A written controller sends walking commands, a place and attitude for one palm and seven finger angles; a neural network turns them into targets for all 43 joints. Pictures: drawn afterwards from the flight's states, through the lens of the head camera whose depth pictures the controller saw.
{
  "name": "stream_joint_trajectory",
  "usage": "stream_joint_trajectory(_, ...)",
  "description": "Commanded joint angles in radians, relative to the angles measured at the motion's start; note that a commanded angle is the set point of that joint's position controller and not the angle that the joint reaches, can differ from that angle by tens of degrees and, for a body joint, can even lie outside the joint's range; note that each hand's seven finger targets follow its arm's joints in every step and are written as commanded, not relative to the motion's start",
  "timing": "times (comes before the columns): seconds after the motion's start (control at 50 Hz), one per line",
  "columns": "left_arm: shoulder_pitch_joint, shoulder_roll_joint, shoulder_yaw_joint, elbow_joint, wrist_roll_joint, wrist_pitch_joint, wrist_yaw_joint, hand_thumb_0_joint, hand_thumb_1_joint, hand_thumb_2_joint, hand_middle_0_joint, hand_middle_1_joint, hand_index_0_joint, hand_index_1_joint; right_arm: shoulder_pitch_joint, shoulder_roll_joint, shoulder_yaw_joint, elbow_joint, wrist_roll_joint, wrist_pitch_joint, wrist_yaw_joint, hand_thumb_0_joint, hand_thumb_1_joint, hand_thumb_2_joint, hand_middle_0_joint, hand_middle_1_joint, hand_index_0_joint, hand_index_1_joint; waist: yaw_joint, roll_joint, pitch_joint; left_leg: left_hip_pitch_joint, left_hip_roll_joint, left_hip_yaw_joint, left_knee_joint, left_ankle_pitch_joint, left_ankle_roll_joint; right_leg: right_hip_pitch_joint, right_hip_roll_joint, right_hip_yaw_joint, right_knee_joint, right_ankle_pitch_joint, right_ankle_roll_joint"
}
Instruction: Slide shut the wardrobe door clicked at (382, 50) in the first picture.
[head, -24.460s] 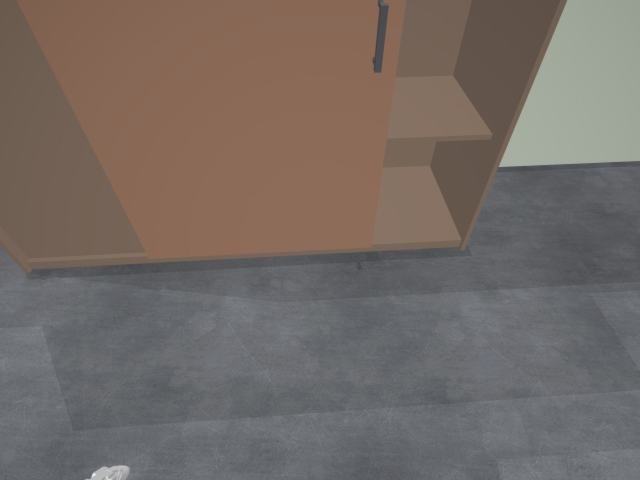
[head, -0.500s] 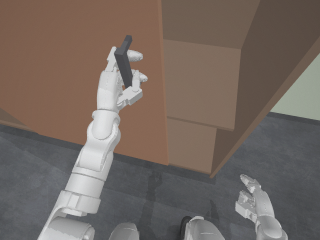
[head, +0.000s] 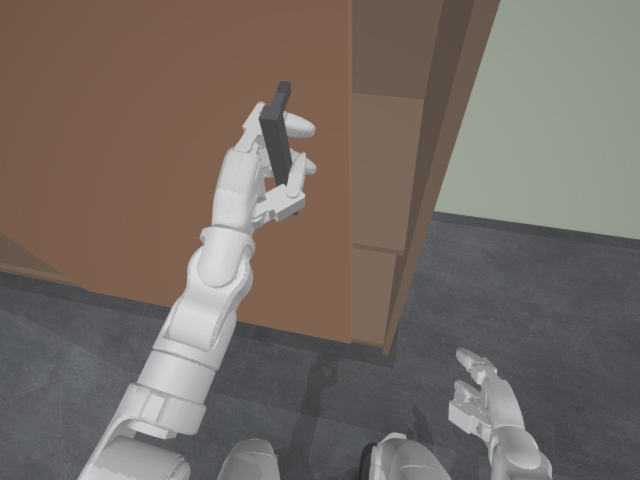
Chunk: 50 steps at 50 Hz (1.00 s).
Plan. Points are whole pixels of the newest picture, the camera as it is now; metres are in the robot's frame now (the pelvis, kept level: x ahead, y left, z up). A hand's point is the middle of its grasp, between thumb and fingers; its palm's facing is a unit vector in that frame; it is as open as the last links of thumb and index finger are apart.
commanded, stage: step sideways, sliding the door along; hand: left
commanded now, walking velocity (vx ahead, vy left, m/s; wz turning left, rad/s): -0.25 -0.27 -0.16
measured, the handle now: (287, 155) +0.43 +0.09 +0.13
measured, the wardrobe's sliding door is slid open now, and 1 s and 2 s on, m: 0.09 0.00 0.00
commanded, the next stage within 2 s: stop walking and hold the door there in 0.66 s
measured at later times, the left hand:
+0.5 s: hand (396, 202) +0.37 -0.03 +0.14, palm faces +0.12 -0.99 -0.12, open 5.9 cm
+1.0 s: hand (395, 198) +0.38 -0.03 +0.13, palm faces +0.41 -0.87 -0.27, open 6.0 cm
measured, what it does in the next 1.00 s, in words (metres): steps to the right: left foot, then right foot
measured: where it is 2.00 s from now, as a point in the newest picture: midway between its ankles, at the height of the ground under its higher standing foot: outside the picture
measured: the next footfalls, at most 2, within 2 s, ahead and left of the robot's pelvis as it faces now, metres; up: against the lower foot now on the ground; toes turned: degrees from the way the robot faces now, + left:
left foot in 0.12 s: +0.02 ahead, +0.15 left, +0.00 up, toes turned +7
right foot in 0.32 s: +0.05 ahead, -0.17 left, +0.00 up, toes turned -5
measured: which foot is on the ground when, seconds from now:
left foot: up 0.00-0.10, down 0.12-0.32, up 0.34-0.50, down 0.52-0.80, up 0.82-0.96, down 0.98-1.00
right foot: down 0.00-0.14, up 0.16-0.30, down 0.32-0.50, up 0.52-0.76, down 0.78-1.00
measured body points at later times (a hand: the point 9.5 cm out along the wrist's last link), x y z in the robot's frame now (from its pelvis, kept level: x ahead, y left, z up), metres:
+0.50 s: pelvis -0.05 -0.14 +0.01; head +0.01 -0.15 +0.45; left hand +0.36 +0.02 +0.14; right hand +0.09 -0.37 -0.12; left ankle -0.04 +0.01 -0.71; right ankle +0.01 -0.17 -0.72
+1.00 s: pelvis -0.04 -0.29 +0.02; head +0.01 -0.32 +0.46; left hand +0.35 +0.02 +0.15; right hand +0.10 -0.59 -0.09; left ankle -0.01 -0.18 -0.72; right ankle -0.02 -0.41 -0.72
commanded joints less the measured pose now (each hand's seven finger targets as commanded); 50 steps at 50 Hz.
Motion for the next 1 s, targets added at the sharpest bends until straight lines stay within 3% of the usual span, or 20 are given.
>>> stream_joint_trajectory(0.0,-0.462,-0.056,-0.157,-0.364,0.013,-0.098,-0.066,0.0,0.9,0.9,-0.45,-1.4,-0.45,-1.4,-0.017,-0.057,-0.04,-0.119,-0.007,-0.072,-0.027,0.0,-0.9,-0.9,0.2,0.3,0.2,0.3,-0.088,-0.308,-0.639,-0.086,-0.125,-0.018,0.137,-0.163,0.047,0.433,-0.282,0.385,-0.178,0.988,-0.075)
stream_joint_trajectory(0.08,-0.493,-0.027,-0.134,-0.305,-0.001,-0.108,-0.054,0.0,0.9,0.9,-0.45,-1.4,-0.45,-1.4,0.01,-0.088,-0.048,-0.098,-0.012,-0.047,-0.043,0.0,-0.9,-0.9,0.2,0.3,0.2,0.3,-0.115,-0.197,-0.688,0.2,-0.036,0.046,-0.294,0.266,0.071,0.338,-0.201,0.27,-0.071,0.855,0.006)
stream_joint_trajectory(0.12,-0.489,-0.048,-0.147,-0.226,-0.011,-0.096,-0.069,0.0,0.9,0.9,-0.45,-1.4,-0.45,-1.4,-0.005,-0.151,-0.069,-0.126,-0.017,-0.03,-0.035,0.0,-0.9,-0.9,0.2,0.3,0.2,0.3,-0.105,0.115,-0.61,0.394,0.277,-0.201,-0.331,0.655,0.23,-0.014,-0.06,0.15,0.128,0.19,0.114)
stream_joint_trajectory(0.16,-0.506,-0.025,-0.084,-0.147,0.009,-0.084,-0.081,0.0,0.9,0.9,-0.45,-1.4,-0.45,-1.4,-0.037,-0.129,-0.043,-0.121,-0.024,-0.017,-0.024,0.0,-0.9,-0.9,0.2,0.3,0.2,0.3,-0.078,0.184,-0.498,0.261,0.352,-0.196,-0.325,0.696,0.291,-0.098,-0.074,0.179,0.335,-0.18,0.093)
stream_joint_trajectory(0.26,-0.59,-0.081,-0.113,-0.076,0.005,-0.064,-0.085,0.0,0.9,0.9,-0.45,-1.4,-0.45,-1.4,0.003,-0.134,-0.038,-0.137,0.004,-0.006,-0.012,0.0,-0.9,-0.9,0.2,0.3,0.2,0.3,-0.09,0.074,-0.515,0.147,0.166,0.051,-0.108,0.434,0.13,0.203,-0.045,0.032,-0.087,0.02,0.08)
stream_joint_trajectory(0.32,-0.591,-0.092,-0.142,-0.042,-0.011,-0.03,-0.061,0.0,0.9,0.9,-0.45,-1.4,-0.45,-1.4,-0.027,-0.073,-0.016,-0.157,0.022,-0.01,-0.031,0.0,-0.9,-0.9,0.2,0.3,0.2,0.3,-0.08,-0.437,-0.472,-0.14,-0.154,0.04,0.308,-0.214,0.052,0.181,-0.27,0.449,-0.416,0.208,-0.067)
stream_joint_trajectory(0.38,-0.7,-0.147,-0.189,-0.154,-0.022,-0.072,-0.043,0.0,0.9,0.9,-0.45,-1.4,-0.45,-1.4,0.047,-0.08,-0.017,-0.077,-0.003,-0.048,-0.033,0.0,-0.9,-0.9,0.2,0.3,0.2,0.3,-0.109,-0.243,-0.61,-0.147,-0.147,-0.035,0.257,-0.119,0.06,0.396,-0.263,0.361,-0.222,0.679,-0.136)
stream_joint_trajectory(0.44,-0.685,-0.118,-0.177,-0.044,-0.014,-0.087,-0.037,0.0,0.9,0.9,-0.45,-1.4,-0.45,-1.4,0.084,-0.11,-0.023,-0.055,-0.008,-0.026,-0.039,0.0,-0.9,-0.9,0.2,0.3,0.2,0.3,-0.117,-0.176,-0.614,0.084,-0.148,0.045,-0.248,0.164,0.071,0.334,-0.197,0.253,-0.123,0.602,-0.073)
stream_joint_trajectory(0.46,-0.706,-0.094,-0.176,-0.056,-0.029,-0.09,-0.044,0.0,0.9,0.9,-0.45,-1.4,-0.45,-1.4,0.097,-0.138,-0.035,-0.056,-0.008,-0.026,-0.042,0.0,-0.9,-0.9,0.2,0.3,0.2,0.3,-0.123,-0.079,-0.623,0.302,-0.059,0.004,-0.377,0.332,0.099,0.165,-0.149,0.215,-0.006,0.431,-0.02)
stream_joint_trajectory(0.48,-0.704,-0.099,-0.176,-0.042,-0.047,-0.086,-0.055,0.0,0.9,0.9,-0.45,-1.4,-0.45,-1.4,0.077,-0.191,-0.06,-0.081,-0.01,-0.031,-0.035,0.0,-0.9,-0.9,0.2,0.3,0.2,0.3,-0.1,0.172,-0.599,0.486,0.228,-0.297,-0.342,0.568,0.232,-0.139,-0.041,0.126,0.182,0.079,0.062)
stream_joint_trajectory(0.5,-0.697,-0.114,-0.182,0.006,-0.056,-0.073,-0.065,0.0,0.9,0.9,-0.45,-1.4,-0.45,-1.4,0.057,-0.169,-0.04,-0.092,0.002,-0.029,-0.018,0.0,-0.9,-0.9,0.2,0.3,0.2,0.3,-0.09,0.152,-0.554,0.452,0.367,-0.419,-0.361,0.606,0.331,-0.236,-0.044,0.175,0.382,-0.171,0.091)
stream_joint_trajectory(0.58,-0.724,-0.066,-0.123,0.047,-0.05,-0.071,-0.075,0.0,0.9,0.9,-0.45,-1.4,-0.45,-1.4,0.09,-0.174,-0.038,-0.047,0.004,-0.026,-0.01,0.0,-0.9,-0.9,0.2,0.3,0.2,0.3,-0.088,0.068,-0.484,0.429,0.301,-0.201,-0.273,0.705,0.292,-0.275,-0.131,0.184,0.362,-0.151,0.07)
stream_joint_trajectory(0.68,-0.709,-0.03,-0.074,0.05,-0.053,-0.066,-0.068,0.0,0.9,0.9,-0.45,-1.4,-0.45,-1.4,0.098,-0.192,-0.047,-0.086,0.023,-0.021,0.003,0.0,-0.9,-0.9,0.2,0.3,0.2,0.3,-0.101,0.236,-0.503,0.294,0.151,0.051,-0.213,0.602,0.161,0.045,-0.047,-0.026,0.024,-0.074,0.081)
stream_joint_trajectory(0.74,-0.649,0.069,0.008,0.031,-0.042,-0.069,-0.055,0.0,0.9,0.9,-0.45,-1.4,-0.45,-1.4,0.091,-0.172,-0.04,-0.093,0.039,-0.034,0.005,0.0,-0.9,-0.9,0.2,0.3,0.2,0.3,-0.094,0.105,-0.521,0.216,0.031,0.092,-0.02,0.528,0.122,0.236,-0.023,-0.047,-0.228,0.229,0.073)
stream_joint_trajectory(0.76,-0.474,0.78,0.641,0.317,0.015,-0.062,0.01,0.0,0.9,0.9,-0.45,-1.4,-0.45,-1.4,0.151,-0.23,-0.065,0.004,0.023,-0.021,-0.011,0.0,-0.9,-0.9,0.2,0.3,0.2,0.3,-0.053,-0.105,-0.513,0.029,-0.048,0.177,0.133,0.36,0.127,0.288,-0.14,0.106,-0.246,0.553,0.019)
stream_joint_trajectory(0.78,-0.422,0.666,0.51,0.335,0.005,-0.043,-0.015,0.0,0.9,0.9,-0.45,-1.4,-0.45,-1.4,0.117,-0.185,-0.063,-0.028,0.017,-0.019,-0.019,0.0,-0.9,-0.9,0.2,0.3,0.2,0.3,-0.034,-0.408,-0.534,-0.218,-0.159,0.119,0.32,-0.059,0.065,0.463,-0.273,0.291,-0.252,0.799,-0.033)
stream_joint_trajectory(0.8,-0.454,0.611,0.46,0.235,0.006,-0.052,-0.028,0.0,0.9,0.9,-0.45,-1.4,-0.45,-1.4,0.084,-0.184,-0.062,-0.031,0.01,-0.042,-0.026,0.0,-0.9,-0.9,0.2,0.3,0.2,0.3,-0.025,-0.476,-0.58,-0.284,-0.15,0.002,0.456,-0.237,0.054,0.481,-0.32,0.383,-0.245,0.893,-0.061)
stream_joint_trajectory(0.86,-0.439,0.669,0.565,0.182,0.014,-0.05,0.006,0.0,0.9,0.9,-0.45,-1.4,-0.45,-1.4,0.086,-0.172,-0.012,0.006,0.007,-0.086,-0.061,0.0,-0.9,-0.9,0.2,0.3,0.2,0.3,-0.055,-0.16,-0.644,-0.17,-0.15,-0.004,0.069,-0.134,0.079,0.49,-0.348,0.351,-0.17,0.934,-0.095)
stream_joint_trajectory(0.9,-0.382,0.666,0.576,0.177,0.02,-0.051,0.021,0.0,0.9,0.9,-0.45,-1.4,-0.45,-1.4,0.113,-0.188,-0.016,-0.004,0.004,-0.087,-0.08,0.0,-0.9,-0.9,0.2,0.3,0.2,0.3,-0.065,-0.164,-0.693,-0.019,-0.206,0.067,-0.224,0.099,0.078,0.536,-0.285,0.257,-0.144,0.952,-0.013)
stream_joint_trajectory(0.98,-0.377,0.63,0.518,0.175,0.016,-0.054,0.016,0.0,0.9,0.9,-0.45,-1.4,-0.45,-1.4,0.096,-0.268,-0.061,-0.047,0.02,-0.067,-0.069,0.0,-0.9,-0.9,0.2,0.3,0.2,0.3,-0.054,-0.043,-0.585,0.175,-0.055,-0.001,-0.209,0.494,0.124,0.244,-0.22,0.234,-0.205,0.544,0.084)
